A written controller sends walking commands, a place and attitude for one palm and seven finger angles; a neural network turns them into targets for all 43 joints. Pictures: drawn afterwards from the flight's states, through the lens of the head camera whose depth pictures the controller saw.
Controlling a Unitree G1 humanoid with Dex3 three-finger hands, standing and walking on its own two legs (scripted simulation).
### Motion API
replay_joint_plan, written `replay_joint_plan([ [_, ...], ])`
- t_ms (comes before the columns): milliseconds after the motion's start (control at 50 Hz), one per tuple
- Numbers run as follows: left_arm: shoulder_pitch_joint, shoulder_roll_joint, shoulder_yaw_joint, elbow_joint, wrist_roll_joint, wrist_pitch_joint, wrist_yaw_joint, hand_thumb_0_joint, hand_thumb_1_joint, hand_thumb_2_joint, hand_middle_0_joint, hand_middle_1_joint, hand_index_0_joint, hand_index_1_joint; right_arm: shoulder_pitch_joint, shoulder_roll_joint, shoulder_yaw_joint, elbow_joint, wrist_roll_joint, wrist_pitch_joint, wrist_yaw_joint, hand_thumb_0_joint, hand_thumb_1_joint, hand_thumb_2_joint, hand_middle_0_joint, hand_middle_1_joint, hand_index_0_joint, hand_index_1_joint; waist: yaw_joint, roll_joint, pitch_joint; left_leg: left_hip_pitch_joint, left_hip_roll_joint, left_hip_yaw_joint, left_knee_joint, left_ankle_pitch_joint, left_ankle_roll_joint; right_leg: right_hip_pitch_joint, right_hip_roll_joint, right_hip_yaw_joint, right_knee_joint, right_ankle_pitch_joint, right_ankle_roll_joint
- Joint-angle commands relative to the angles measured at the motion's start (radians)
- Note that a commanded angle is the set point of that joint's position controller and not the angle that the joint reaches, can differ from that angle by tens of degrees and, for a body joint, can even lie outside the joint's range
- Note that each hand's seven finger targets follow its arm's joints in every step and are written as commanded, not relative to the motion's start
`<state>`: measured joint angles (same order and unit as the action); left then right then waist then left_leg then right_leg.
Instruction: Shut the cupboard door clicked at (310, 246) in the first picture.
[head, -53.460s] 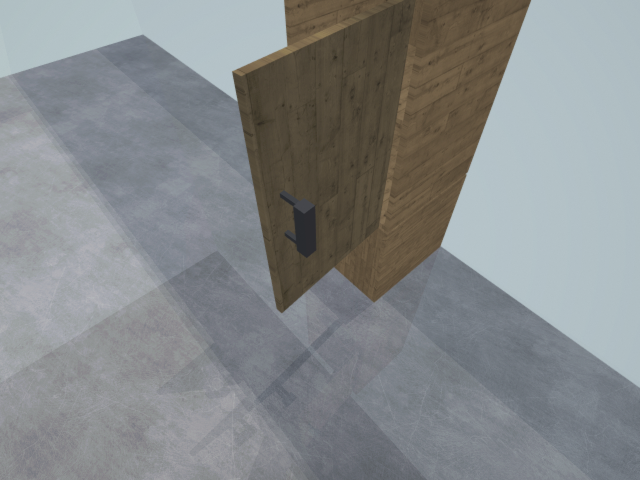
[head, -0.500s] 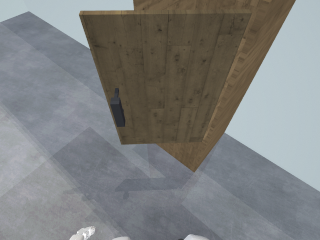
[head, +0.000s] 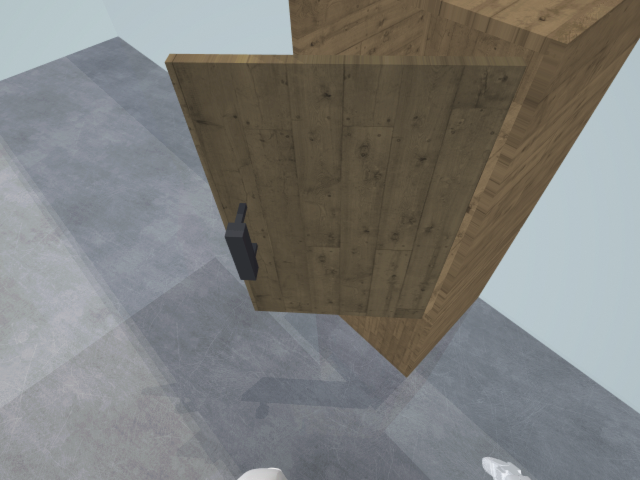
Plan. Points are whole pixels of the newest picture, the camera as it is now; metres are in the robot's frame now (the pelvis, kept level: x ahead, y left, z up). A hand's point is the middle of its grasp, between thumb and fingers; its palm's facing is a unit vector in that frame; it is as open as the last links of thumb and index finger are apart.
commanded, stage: come to a stop and stand still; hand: left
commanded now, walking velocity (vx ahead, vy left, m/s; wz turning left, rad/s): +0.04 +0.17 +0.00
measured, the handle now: (245, 241) +0.45 +0.17 -0.03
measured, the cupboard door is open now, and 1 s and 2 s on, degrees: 42 42 42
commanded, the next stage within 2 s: look again from close up in 0.76 s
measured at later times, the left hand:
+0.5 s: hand out of the picture -0.01 +0.22 -0.17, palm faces +0.06 -0.98 -0.17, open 7.4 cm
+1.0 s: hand out of the picture -0.04 +0.23 -0.17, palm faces +0.00 -0.98 -0.20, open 7.4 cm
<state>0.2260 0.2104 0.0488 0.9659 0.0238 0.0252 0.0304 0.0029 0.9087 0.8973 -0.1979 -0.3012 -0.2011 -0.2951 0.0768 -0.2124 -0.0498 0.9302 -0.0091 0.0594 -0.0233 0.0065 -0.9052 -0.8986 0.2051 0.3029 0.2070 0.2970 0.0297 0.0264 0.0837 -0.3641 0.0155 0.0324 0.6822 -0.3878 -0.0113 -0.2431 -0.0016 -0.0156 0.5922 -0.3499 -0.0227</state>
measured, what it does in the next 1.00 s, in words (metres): steps on the spot: left foot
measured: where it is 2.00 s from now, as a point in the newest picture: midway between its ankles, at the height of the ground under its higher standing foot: outside the picture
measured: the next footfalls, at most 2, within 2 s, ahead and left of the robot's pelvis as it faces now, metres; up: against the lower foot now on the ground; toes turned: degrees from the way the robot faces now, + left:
left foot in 0.32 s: -0.01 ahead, +0.15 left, +0.00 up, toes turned +2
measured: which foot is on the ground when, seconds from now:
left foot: up 0.00-0.30, down 0.32-1.00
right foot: down 0.00-1.00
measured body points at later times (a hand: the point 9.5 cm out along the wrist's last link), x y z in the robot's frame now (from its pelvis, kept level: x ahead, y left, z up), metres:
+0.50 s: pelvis -0.03 +0.04 +0.01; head -0.02 +0.06 +0.46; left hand -0.01 +0.27 -0.16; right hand +0.01 -0.19 -0.13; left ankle -0.05 +0.15 -0.73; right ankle -0.03 -0.10 -0.73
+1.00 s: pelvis -0.03 +0.06 +0.01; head -0.01 +0.05 +0.46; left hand -0.03 +0.28 -0.15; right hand -0.03 -0.16 -0.15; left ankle -0.05 +0.15 -0.73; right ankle -0.03 -0.10 -0.73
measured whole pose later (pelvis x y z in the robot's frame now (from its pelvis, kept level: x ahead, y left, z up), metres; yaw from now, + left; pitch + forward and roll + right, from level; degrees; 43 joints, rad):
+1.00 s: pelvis -0.03 +0.06 +0.01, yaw +0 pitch -1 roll +0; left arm 0.29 0.15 -0.02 1.12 0.01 -0.01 0.04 0.00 0.91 0.90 -0.20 -0.30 -0.20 -0.30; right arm 0.33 -0.15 0.01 1.05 -0.01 -0.02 -0.03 0.01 -0.91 -0.90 0.20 0.30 0.20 0.30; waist -0.01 0.01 0.04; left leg -0.20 -0.02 0.05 0.51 -0.31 0.03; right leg -0.22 -0.06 0.02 0.51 -0.28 0.04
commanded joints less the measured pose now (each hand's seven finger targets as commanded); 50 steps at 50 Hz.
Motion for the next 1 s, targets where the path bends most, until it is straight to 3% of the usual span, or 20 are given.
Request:
replay_joint_plan([
  [0,0.029,0.162,0.019,-0.040,0.008,-0.024,0.010,0.000,0.900,0.900,-0.200,-0.300,-0.200,-0.300,0.031,-0.084,-0.027,-0.044,-0.002,0.011,0.000,0.000,-0.900,-0.900,0.200,0.300,0.200,0.300,-0.029,-0.197,-0.071,-0.105,-0.024,-0.094,0.408,-0.153,-0.018,0.068,-0.315,0.286,-0.204,0.889,-0.182],
  [40,0.047,0.158,0.020,-0.039,0.003,-0.030,0.015,0.000,0.900,0.900,-0.200,-0.300,-0.200,-0.300,0.046,-0.090,-0.021,-0.028,-0.001,0.000,0.007,0.000,-0.900,-0.900,0.200,0.300,0.200,0.300,-0.017,-0.176,-0.111,-0.138,-0.015,-0.084,0.412,-0.103,-0.031,0.165,-0.295,0.230,-0.177,0.939,-0.166],
  [120,0.100,0.173,0.025,-0.018,0.003,-0.033,0.017,0.000,0.900,0.900,-0.200,-0.300,-0.200,-0.300,0.026,-0.084,-0.009,-0.024,0.002,-0.009,0.013,0.000,-0.900,-0.900,0.200,0.300,0.200,0.300,0.019,-0.167,-0.141,-0.115,-0.009,-0.057,0.259,-0.086,-0.044,0.245,-0.297,0.221,-0.188,0.839,-0.166],
  [160,0.102,0.179,0.026,-0.010,0.007,-0.033,0.016,0.000,0.900,0.900,-0.200,-0.300,-0.200,-0.300,0.043,-0.074,0.000,-0.022,0.005,-0.017,0.014,0.000,-0.900,-0.900,0.200,0.300,0.200,0.300,0.021,-0.200,-0.146,-0.073,-0.007,-0.038,0.129,-0.092,-0.041,0.251,-0.291,0.222,-0.191,0.807,-0.171],
  [200,0.088,0.183,0.027,-0.001,0.007,-0.032,0.013,0.000,0.900,0.900,-0.200,-0.300,-0.200,-0.300,0.076,-0.064,0.004,-0.006,0.008,-0.026,0.012,0.000,-0.900,-0.900,0.200,0.300,0.200,0.300,0.009,-0.212,-0.149,0.005,-0.014,-0.013,-0.031,-0.054,-0.036,0.229,-0.272,0.209,-0.178,0.777,-0.158],
  [240,0.054,0.170,0.022,0.009,-0.003,-0.031,0.010,0.000,0.900,0.900,-0.200,-0.300,-0.200,-0.300,0.147,-0.058,0.008,0.030,0.007,-0.035,0.008,0.000,-0.900,-0.900,0.200,0.300,0.200,0.300,-0.022,-0.219,-0.149,0.152,-0.019,0.002,-0.231,0.113,-0.029,0.151,-0.227,0.176,-0.157,0.661,-0.104],
  [260,0.036,0.151,0.017,0.011,-0.011,-0.029,0.009,0.000,0.900,0.900,-0.200,-0.300,-0.200,-0.300,0.184,-0.071,0.009,0.049,0.005,-0.045,0.007,0.000,-0.900,-0.900,0.200,0.300,0.200,0.300,-0.035,-0.174,-0.147,0.247,0.003,-0.017,-0.326,0.241,-0.019,0.085,-0.193,0.150,-0.137,0.537,-0.063],
  [280,0.047,0.116,0.010,0.010,-0.017,-0.024,0.005,0.000,0.900,0.900,-0.200,-0.300,-0.200,-0.300,0.187,-0.109,0.006,0.055,-0.001,-0.057,0.004,0.000,-0.900,-0.900,0.200,0.300,0.200,0.300,-0.021,-0.050,-0.158,0.310,0.095,-0.099,-0.312,0.399,0.015,0.022,-0.127,0.105,-0.121,0.366,-0.016],
  [300,0.065,0.085,0.001,0.015,-0.014,-0.018,0.005,0.000,0.900,0.900,-0.200,-0.300,-0.200,-0.300,0.165,-0.139,0.007,0.053,-0.005,-0.059,0.001,0.000,-0.900,-0.900,0.200,0.300,0.200,0.300,-0.002,0.025,-0.149,0.254,0.172,-0.149,-0.300,0.444,0.058,0.040,-0.085,0.068,-0.148,0.202,0.010],
  [320,0.062,0.067,0.000,0.013,-0.003,-0.014,0.005,0.000,0.900,0.900,-0.200,-0.300,-0.200,-0.300,0.153,-0.144,0.006,0.050,-0.006,-0.055,0.001,0.000,-0.900,-0.900,0.200,0.300,0.200,0.300,0.002,-0.038,-0.099,0.172,0.188,-0.145,-0.296,0.353,0.065,0.059,-0.065,0.051,-0.174,0.116,0.016],
  [340,0.036,0.068,-0.005,0.034,-0.008,-0.011,0.001,0.000,0.900,0.900,-0.200,-0.300,-0.200,-0.300,0.123,-0.125,0.017,0.063,-0.005,-0.061,-0.004,0.000,-0.900,-0.900,0.200,0.300,0.200,0.300,0.001,-0.002,-0.068,0.159,0.138,-0.125,-0.314,0.356,0.052,0.059,-0.068,0.054,-0.183,0.192,0.017],
  [380,0.021,0.074,-0.008,0.054,-0.011,-0.005,-0.003,0.000,0.900,0.900,-0.200,-0.300,-0.200,-0.300,0.140,-0.109,0.024,0.084,-0.003,-0.061,-0.007,0.000,-0.900,-0.900,0.200,0.300,0.200,0.300,-0.004,0.077,-0.042,0.123,0.123,-0.120,-0.376,0.287,0.039,0.099,-0.066,0.047,-0.184,0.175,0.021],
  [500,0.053,0.060,-0.021,0.104,-0.008,-0.009,-0.008,0.000,0.900,0.900,-0.200,-0.300,-0.200,-0.300,0.185,-0.086,0.025,0.113,-0.001,-0.067,-0.009,0.000,-0.900,-0.900,0.200,0.300,0.200,0.300,-0.007,0.043,0.008,0.097,0.100,-0.120,-0.443,0.102,0.030,0.105,-0.069,0.056,-0.225,0.178,0.021],
  [640,0.080,0.041,-0.028,0.129,-0.008,-0.020,-0.005,0.000,0.900,0.900,-0.200,-0.300,-0.200,-0.300,0.239,-0.066,0.025,0.132,0.003,-0.080,-0.012,0.000,-0.900,-0.900,0.200,0.300,0.200,0.300,-0.017,-0.027,-0.019,0.152,0.090,-0.098,-0.420,0.203,0.030,0.102,-0.082,0.063,-0.239,0.231,0.026],
  [820,0.108,0.025,-0.030,0.147,-0.010,-0.024,0.002,0.000,0.900,0.900,-0.200,-0.300,-0.200,-0.300,0.281,-0.038,0.028,0.162,0.006,-0.084,-0.018,0.000,-0.900,-0.900,0.200,0.300,0.200,0.300,-0.020,-0.025,-0.003,0.180,0.084,-0.074,-0.388,0.290,0.031,0.094,-0.088,0.064,-0.246,0.255,0.022],
  [840,0.149,0.050,-0.051,0.163,0.006,-0.057,0.045,0.000,0.900,0.900,-0.200,-0.300,-0.200,-0.300,0.200,-0.081,0.035,0.096,0.011,-0.104,-0.002,0.000,-0.900,-0.900,0.200,0.300,0.200,0.300,-0.011,0.126,0.009,0.135,0.103,-0.029,-0.205,0.532,0.008,0.044,-0.133,0.079,-0.190,0.428,0.016],
  [860,0.142,0.090,-0.038,0.124,-0.005,-0.058,0.035,0.000,0.900,0.900,-0.200,-0.300,-0.200,-0.300,0.249,-0.024,0.038,0.078,-0.002,-0.103,0.000,0.000,-0.900,-0.900,0.200,0.300,0.200,0.300,-0.028,0.140,-0.060,0.135,0.061,-0.059,-0.248,0.337,0.008,0.078,-0.119,0.074,-0.148,0.245,-0.006],
  [880,0.127,0.075,-0.044,0.119,-0.006,-0.053,0.025,0.000,0.900,0.900,-0.200,-0.300,-0.200,-0.300,0.278,-0.040,0.038,0.071,-0.003,-0.107,0.000,0.000,-0.900,-0.900,0.200,0.300,0.200,0.300,-0.032,0.126,-0.076,0.119,0.089,-0.090,-0.282,0.299,0.022,0.056,-0.089,0.046,-0.110,0.123,-0.008],
  [920,0.123,0.043,-0.048,0.112,-0.002,-0.048,0.015,0.000,0.900,0.900,-0.200,-0.300,-0.200,-0.300,0.282,-0.045,0.038,0.054,-0.007,-0.109,-0.005,0.000,-0.900,-0.900,0.200,0.300,0.200,0.300,-0.023,0.149,-0.079,0.117,0.114,-0.116,-0.300,0.353,0.051,0.046,-0.061,0.013,-0.083,0.098,-0.005],
  [980,0.124,0.029,-0.051,0.118,-0.008,-0.049,0.011,0.000,0.900,0.900,-0.200,-0.300,-0.200,-0.300,0.289,-0.051,0.036,0.048,-0.002,-0.105,-0.009,0.000,-0.900,-0.900,0.200,0.300,0.200,0.300,-0.027,-0.005,-0.049,0.138,0.096,-0.107,-0.279,0.332,0.058,0.018,-0.073,0.046,-0.116,0.142,-0.008],
])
